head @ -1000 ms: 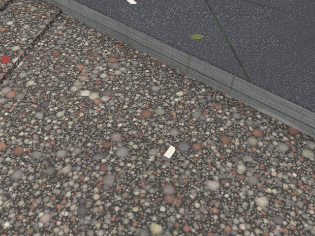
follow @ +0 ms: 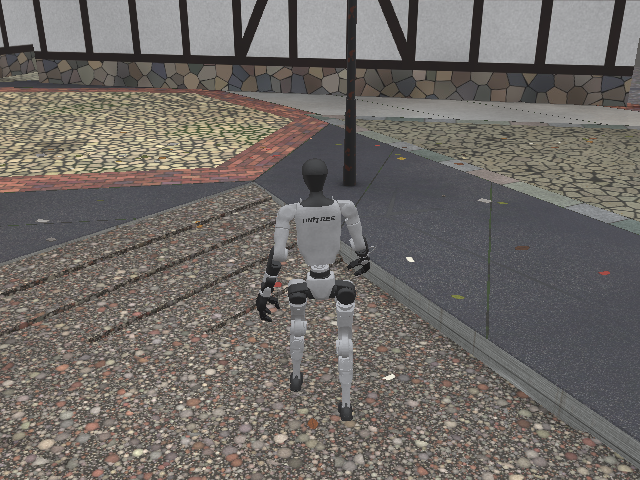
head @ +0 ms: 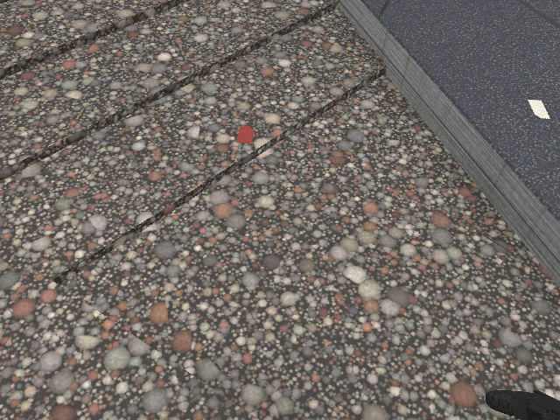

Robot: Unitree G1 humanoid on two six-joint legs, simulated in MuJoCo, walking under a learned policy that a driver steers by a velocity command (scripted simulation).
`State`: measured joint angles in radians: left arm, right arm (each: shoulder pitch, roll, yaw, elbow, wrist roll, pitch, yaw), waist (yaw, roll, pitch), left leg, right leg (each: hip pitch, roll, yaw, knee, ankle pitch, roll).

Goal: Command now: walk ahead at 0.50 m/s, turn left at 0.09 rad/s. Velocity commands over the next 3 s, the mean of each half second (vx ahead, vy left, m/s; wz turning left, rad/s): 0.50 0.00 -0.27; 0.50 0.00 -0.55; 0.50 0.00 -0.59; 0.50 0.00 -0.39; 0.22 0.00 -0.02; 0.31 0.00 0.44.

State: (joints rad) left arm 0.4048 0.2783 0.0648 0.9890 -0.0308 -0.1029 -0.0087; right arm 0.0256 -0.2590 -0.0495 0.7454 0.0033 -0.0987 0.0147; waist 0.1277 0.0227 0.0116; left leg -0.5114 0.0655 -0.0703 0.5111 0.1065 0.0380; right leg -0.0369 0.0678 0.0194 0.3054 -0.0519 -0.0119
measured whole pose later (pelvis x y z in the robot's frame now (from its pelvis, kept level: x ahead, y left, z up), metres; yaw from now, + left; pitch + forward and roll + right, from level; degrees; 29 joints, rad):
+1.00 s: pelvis +0.57 -0.10 -0.04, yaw -31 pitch +1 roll -2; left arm 0.39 0.26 0.09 0.84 -0.03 -0.06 0.03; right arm -0.02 -0.29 -0.05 0.70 -0.01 -0.15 0.02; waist 0.11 0.05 0.04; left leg -0.51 0.04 -0.11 0.45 0.21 -0.03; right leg -0.06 0.13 0.18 0.45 -0.17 -0.08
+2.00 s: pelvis +0.91 -0.45 -0.07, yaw -59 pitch +0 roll +0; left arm 0.34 0.27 0.03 0.90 0.01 -0.05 0.01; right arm 0.15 -0.23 -0.01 0.79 -0.04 -0.06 -0.01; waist 0.02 -0.01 0.04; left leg -0.36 -0.03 0.08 0.54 -0.18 0.07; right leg -0.13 0.14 0.09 0.80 -0.40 -0.10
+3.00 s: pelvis +0.99 -0.81 +0.12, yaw -44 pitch +2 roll +1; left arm 0.39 0.18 0.03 0.92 0.02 -0.09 0.06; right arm 0.21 -0.22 -0.05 0.70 0.02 0.01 0.02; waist 0.03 0.02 -0.08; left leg -0.90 0.04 -0.03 1.29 0.04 0.04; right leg -0.12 -0.06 -0.34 0.38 -0.29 -0.05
